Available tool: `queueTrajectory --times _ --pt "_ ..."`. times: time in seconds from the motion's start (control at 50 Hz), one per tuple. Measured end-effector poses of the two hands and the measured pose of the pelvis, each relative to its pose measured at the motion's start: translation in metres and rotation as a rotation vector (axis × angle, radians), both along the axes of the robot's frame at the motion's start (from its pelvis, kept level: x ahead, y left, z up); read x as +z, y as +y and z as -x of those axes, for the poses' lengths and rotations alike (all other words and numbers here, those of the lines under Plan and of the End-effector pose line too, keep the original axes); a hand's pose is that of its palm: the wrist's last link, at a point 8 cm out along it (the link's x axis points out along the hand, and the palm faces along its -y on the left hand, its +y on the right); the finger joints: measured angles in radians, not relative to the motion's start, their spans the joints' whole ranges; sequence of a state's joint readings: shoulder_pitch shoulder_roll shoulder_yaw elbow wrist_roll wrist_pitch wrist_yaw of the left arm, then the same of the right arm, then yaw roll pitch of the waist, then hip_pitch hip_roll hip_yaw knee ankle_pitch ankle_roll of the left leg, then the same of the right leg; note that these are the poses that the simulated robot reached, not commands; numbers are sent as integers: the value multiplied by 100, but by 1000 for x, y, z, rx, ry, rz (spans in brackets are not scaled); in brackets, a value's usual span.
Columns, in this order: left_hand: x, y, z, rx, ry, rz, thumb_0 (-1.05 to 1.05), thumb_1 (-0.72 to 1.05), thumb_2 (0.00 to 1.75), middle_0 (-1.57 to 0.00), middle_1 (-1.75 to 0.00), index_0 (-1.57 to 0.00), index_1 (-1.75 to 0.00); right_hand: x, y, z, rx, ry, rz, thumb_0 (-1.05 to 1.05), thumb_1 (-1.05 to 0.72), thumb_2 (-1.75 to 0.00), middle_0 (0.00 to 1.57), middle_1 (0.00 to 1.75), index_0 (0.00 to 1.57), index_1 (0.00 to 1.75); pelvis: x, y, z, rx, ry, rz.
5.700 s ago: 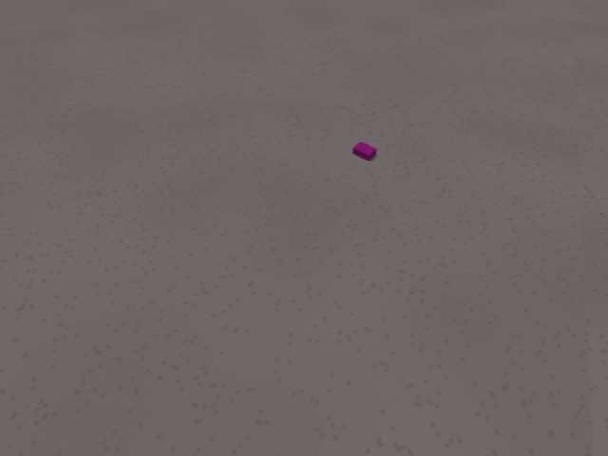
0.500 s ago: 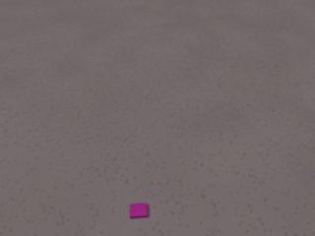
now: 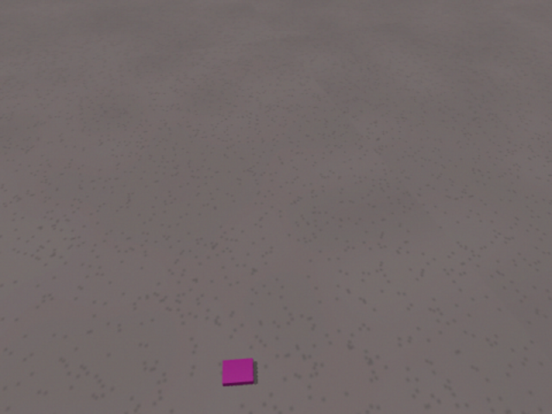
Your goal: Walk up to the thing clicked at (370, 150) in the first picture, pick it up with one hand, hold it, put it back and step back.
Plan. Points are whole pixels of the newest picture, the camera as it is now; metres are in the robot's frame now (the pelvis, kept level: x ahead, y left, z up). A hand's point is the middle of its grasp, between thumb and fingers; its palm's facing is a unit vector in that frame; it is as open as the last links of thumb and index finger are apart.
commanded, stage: walk up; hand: left
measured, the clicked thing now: (238, 372) +0.39 +0.14 -0.76
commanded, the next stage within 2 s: stand in 0.72 s
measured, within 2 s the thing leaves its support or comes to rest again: neither
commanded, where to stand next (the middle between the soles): +0.03 -0.03 m, yaw +1 degrees
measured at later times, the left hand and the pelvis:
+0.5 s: hand out of the picture +0.07 +0.25 -0.16, palm faces +0.00 -0.95 -0.31, open 7.4 cm; pelvis +0.00 +0.00 +0.00, yaw +0 degrees
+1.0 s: hand out of the picture +0.08 +0.25 -0.15, palm faces -0.02 -0.94 -0.34, open 7.4 cm; pelvis +0.00 +0.00 +0.00, yaw +0 degrees
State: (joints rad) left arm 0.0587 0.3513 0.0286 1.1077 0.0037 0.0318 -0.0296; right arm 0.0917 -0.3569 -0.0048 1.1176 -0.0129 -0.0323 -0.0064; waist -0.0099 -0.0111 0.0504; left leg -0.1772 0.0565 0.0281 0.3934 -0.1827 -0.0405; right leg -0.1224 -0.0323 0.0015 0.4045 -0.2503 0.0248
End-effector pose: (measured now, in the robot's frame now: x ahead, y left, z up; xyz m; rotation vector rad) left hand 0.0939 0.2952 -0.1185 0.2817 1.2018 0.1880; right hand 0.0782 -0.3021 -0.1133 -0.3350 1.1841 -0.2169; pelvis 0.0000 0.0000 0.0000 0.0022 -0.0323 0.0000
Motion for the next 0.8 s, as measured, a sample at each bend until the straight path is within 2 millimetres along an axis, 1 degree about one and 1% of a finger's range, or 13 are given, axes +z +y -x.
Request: queueTrajectory --times 0.08,0.18,0.32,0.42,0.62,0.8 --pt "2 2 5 6 6 -7 0 91 90 -21 -30 -20 -30 0 2 -7 9 -13 -9 1 -91 -90 20 30 21 30 1 0 0 1 -1 0" --pt "2 3 13 16 22 -12 0 91 90 -21 -30 -20 -30 -1 3 -10 13 -16 -15 1 -91 -90 20 30 21 30 1 0 0 1 -3 1" --pt "1 2 23 26 42 -10 0 91 90 -21 -30 -20 -30 -1 2 -5 10 1 -15 1 -91 -90 20 30 21 30 2 -1 0 3 -5 1" --pt "-1 0 27 28 50 -5 0 91 90 -21 -30 -20 -30 -1 1 1 3 15 -12 1 -91 -90 20 30 21 30 2 -1 0 3 -6 2" --pt "-2 -2 25 22 45 1 0 91 90 -21 -30 -20 -30 -1 -1 9 -10 29 -10 1 -91 -90 20 30 21 29 2 -1 -1 1 -6 3" --pt "1 -2 18 6 24 -7 0 91 90 -21 -30 -20 -30 -2 1 10 -17 36 -17 1 -91 -90 20 30 21 29 3 -1 -1 0 -10 4"
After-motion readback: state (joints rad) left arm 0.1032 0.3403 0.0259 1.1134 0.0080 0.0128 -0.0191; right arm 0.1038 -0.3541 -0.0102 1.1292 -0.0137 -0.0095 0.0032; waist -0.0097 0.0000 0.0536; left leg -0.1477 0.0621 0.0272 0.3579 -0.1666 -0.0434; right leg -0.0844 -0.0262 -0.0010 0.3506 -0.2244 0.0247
